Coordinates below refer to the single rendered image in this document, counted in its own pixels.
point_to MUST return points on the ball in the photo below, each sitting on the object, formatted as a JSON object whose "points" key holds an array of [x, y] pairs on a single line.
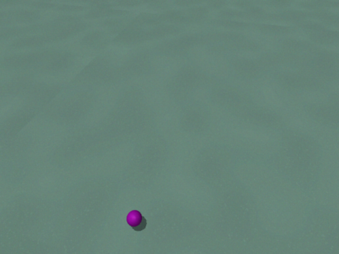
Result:
{"points": [[134, 218]]}

